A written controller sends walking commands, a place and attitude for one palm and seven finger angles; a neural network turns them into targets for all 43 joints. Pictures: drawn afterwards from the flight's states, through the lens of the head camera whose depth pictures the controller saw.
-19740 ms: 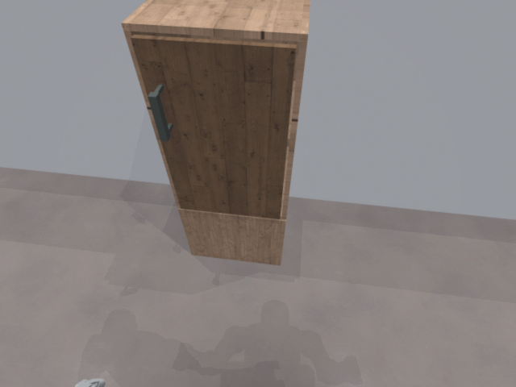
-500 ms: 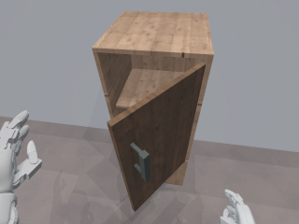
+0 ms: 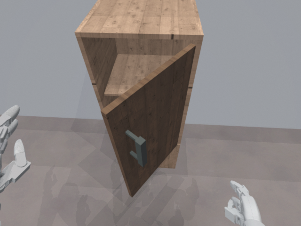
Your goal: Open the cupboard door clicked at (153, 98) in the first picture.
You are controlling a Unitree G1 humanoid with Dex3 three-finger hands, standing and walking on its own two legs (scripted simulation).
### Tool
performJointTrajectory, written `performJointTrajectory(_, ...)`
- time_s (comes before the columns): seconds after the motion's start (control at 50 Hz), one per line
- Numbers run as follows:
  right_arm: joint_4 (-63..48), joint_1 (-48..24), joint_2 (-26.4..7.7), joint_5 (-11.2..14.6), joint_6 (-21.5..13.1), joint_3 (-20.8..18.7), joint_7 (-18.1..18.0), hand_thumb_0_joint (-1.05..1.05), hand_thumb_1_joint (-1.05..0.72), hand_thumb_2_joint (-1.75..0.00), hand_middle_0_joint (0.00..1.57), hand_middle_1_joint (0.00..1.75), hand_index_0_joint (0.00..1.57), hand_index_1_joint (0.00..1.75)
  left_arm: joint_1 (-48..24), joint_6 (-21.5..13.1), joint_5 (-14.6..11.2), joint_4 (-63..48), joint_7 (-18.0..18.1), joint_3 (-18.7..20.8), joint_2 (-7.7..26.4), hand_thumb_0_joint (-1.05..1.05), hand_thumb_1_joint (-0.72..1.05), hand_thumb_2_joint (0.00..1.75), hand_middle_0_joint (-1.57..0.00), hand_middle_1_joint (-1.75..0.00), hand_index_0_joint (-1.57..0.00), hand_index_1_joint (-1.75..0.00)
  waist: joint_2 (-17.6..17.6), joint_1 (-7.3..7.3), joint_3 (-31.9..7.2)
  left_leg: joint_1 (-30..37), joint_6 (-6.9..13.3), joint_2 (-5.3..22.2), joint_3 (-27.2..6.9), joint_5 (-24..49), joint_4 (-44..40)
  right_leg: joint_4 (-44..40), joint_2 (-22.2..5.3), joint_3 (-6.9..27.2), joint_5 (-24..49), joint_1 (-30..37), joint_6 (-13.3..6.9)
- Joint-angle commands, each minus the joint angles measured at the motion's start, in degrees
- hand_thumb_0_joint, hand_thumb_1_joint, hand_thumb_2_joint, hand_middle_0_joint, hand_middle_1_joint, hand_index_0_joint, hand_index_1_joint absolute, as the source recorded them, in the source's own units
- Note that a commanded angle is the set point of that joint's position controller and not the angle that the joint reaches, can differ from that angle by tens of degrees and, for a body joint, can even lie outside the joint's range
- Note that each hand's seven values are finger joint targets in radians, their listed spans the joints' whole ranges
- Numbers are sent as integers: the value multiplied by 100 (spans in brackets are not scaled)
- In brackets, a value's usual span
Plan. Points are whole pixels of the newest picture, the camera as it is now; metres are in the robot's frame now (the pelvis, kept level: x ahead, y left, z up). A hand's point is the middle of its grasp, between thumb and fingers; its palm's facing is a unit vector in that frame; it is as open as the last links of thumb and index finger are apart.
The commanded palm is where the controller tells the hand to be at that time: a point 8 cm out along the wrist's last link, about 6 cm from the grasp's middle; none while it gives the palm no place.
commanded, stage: step back with the hand held close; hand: left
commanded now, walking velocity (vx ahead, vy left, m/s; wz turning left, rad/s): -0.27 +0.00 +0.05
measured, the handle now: (136, 148) +0.32 +0.07 +0.02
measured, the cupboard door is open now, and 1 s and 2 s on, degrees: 54 54 54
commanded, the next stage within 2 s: stop stepping back and stand still in 0.90 s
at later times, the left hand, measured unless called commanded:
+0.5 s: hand out of the picture +0.11 +0.27 +0.16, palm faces +0.48 -0.74 -0.46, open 7.4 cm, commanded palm +0.05 +0.32 +0.17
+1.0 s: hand out of the picture +0.08 +0.26 +0.15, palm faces +0.29 -0.81 -0.50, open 7.4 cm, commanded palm +0.00 +0.31 +0.17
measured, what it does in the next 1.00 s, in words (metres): walks backwards: right foot, then left foot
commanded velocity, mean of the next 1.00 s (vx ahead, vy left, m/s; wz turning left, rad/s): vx -0.33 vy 0.00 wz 0.01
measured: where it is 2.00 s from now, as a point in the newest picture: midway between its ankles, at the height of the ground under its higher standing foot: outside the picture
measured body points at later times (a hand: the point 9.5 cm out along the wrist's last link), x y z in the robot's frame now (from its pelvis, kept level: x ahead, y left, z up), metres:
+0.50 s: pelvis -0.08 +0.01 -0.02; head -0.05 +0.02 +0.43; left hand +0.08 +0.31 +0.18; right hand +0.10 -0.22 -0.10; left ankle +0.01 +0.10 -0.74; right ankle +0.02 -0.13 -0.74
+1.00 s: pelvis -0.15 +0.01 -0.01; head -0.10 +0.04 +0.44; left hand +0.06 +0.30 +0.18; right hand +0.04 -0.22 -0.08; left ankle -0.10 +0.10 -0.74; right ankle -0.18 -0.12 -0.73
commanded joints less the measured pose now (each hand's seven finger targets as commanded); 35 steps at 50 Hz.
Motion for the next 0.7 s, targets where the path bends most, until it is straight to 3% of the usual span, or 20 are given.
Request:
performJointTrajectory(0.0,-1025,-519,-607,38,-267,-220,-78,0,-90,-90,20,30,20,30,-27,-396,-2,-1223,208,965,1036,0,90,90,-20,-30,-20,-30,0,61,-987,77,52,353,-489,1281,-266,61,-166,212,1449,364,-101)
performJointTrajectory(0.04,-1020,-530,-627,45,-284,-230,-78,0,-90,-90,20,30,20,30,-22,-425,14,-1173,236,980,1041,0,90,90,-20,-30,-20,-30,100,60,-838,-169,93,366,-540,840,-345,54,-169,245,1139,310,-108)
performJointTrajectory(0.12,-1053,-424,-684,56,-388,-234,-62,0,-90,-90,20,30,20,30,-111,-552,93,-1247,290,966,981,0,90,90,-20,-30,-20,-30,123,23,-608,-1054,227,506,-764,-739,-683,313,-76,256,325,509,-83)
performJointTrajectory(0.18,-1081,-386,-713,63,-485,-246,-55,0,-90,-90,20,30,20,30,-241,-647,177,-1358,328,995,961,0,90,90,-20,-30,-20,-30,343,13,-494,-1733,350,636,-960,-1745,-883,606,-6,246,-58,760,-63)
performJointTrajectory(0.26,-1058,-320,-705,47,-632,-257,-54,0,-90,-90,20,30,20,30,-387,-775,269,-1450,360,1062,940,0,90,90,-20,-30,-20,-30,527,7,-431,-2354,457,767,-1153,-2458,-947,1004,72,257,-311,940,-50)
performJointTrajectory(0.3,-1030,-263,-688,40,-714,-276,-41,0,-90,-90,20,30,20,30,-378,-847,284,-1486,362,1113,956,0,90,90,-20,-30,-20,-30,404,-10,-449,-2386,454,693,-1137,-2526,-725,956,61,400,-383,814,-84)
performJointTrajectory(0.34,-985,-172,-666,32,-758,-292,-29,0,-90,-90,20,30,20,30,-361,-895,254,-1602,365,1162,1017,0,90,90,-20,-30,-20,-30,35,-49,-541,-2016,348,487,-1035,-2315,-329,557,-87,643,-606,399,-175)
performJointTrajectory(0.42,-747,-75,-583,-2,-814,-261,-14,0,-90,-90,20,30,20,30,-420,-936,170,-1541,426,1008,953,0,90,90,-20,-30,-20,-30,-593,-119,-541,-600,71,89,-718,-1529,891,-313,-632,1124,-1378,-1273,-468)
performJointTrajectory(0.46,-663,-94,-561,-12,-796,-224,-18,0,-90,-90,20,30,20,30,-482,-924,143,-1524,479,957,950,0,90,90,-20,-30,-20,-30,-448,-145,-495,-280,17,80,-770,-1325,956,-292,-710,1007,-1337,-1672,-506)
performJointTrajectory(0.5,-686,-171,-591,-7,-798,-221,-48,0,-90,-90,20,30,20,30,-470,-958,139,-1552,505,1069,1040,0,90,90,-20,-30,-20,-30,-193,-120,-453,-694,118,309,-1080,-1697,388,63,-438,772,-1418,-1419,-338)
performJointTrajectory(0.52,-724,-207,-635,-4,-808,-212,-61,0,-90,-90,20,30,20,30,-483,-976,146,-1567,506,1114,1049,0,90,90,-20,-30,-20,-30,113,-118,-385,-1213,223,527,-1371,-2104,-102,466,-204,635,-1407,-1051,-231)
performJointTrajectory(0.54,-775,-354,-696,-28,-836,-230,-87,0,-90,-90,20,30,20,30,-488,-1003,181,-1612,491,1161,1018,0,90,90,-20,-30,-20,-30,926,-97,-389,-2131,425,999,-1908,-2752,-1038,1351,159,341,-1116,-172,-81)
performJointTrajectory(0.56,-770,-345,-695,-40,-877,-248,-87,0,-90,-90,20,30,20,30,-467,-1033,232,-1661,484,1329,1056,0,90,90,-20,-30,-20,-30,1353,-30,-644,-2798,664,1538,-2457,-3265,-1772,2605,521,35,-810,706,30)
performJointTrajectory(0.58,-769,-306,-619,-63,-912,-299,-68,0,-90,-90,20,30,20,30,-548,-1045,243,-1786,467,1411,1186,0,90,90,-20,-30,-20,-30,1214,-16,-809,-2721,822,1779,-2621,-2956,-1909,3361,588,119,-1079,738,5)
performJointTrajectory(0.6,-714,-277,-592,-64,-944,-336,-24,0,-90,-90,20,30,20,30,-462,-1037,220,-1639,450,1421,1188,0,90,90,-20,-30,-20,-30,803,-33,-794,-2460,891,1814,-2503,-2550,-1734,3603,585,236,-1393,465,-49)
performJointTrajectory(0.62,-676,-294,-588,-56,-978,-358,29,0,-90,-90,20,30,20,30,-305,-1027,187,-1481,429,1373,1092,0,90,90,-20,-30,-20,-30,683,-10,-738,-2244,881,1723,-2247,-2206,-1527,3399,549,232,-1624,290,-98)
performJointTrajectory(0.64,-676,-309,-550,-48,-1020,-342,57,0,-90,-90,20,30,20,30,-106,-1012,128,-1405,414,1296,1010,0,90,90,-20,-30,-20,-30,788,9,-743,-1827,822,1615,-2059,-1804,-1395,2984,475,180,-1701,86,-121)
performJointTrajectory(0.68,-551,-313,-505,-56,-1052,-288,150,0,-90,-90,20,30,20,30,-52,-962,53,-1540,385,1001,855,0,90,90,-20,-30,-20,-30,985,15,-720,-1082,484,1319,-1618,-1294,-1355,1682,424,-94,-1932,-96,-244)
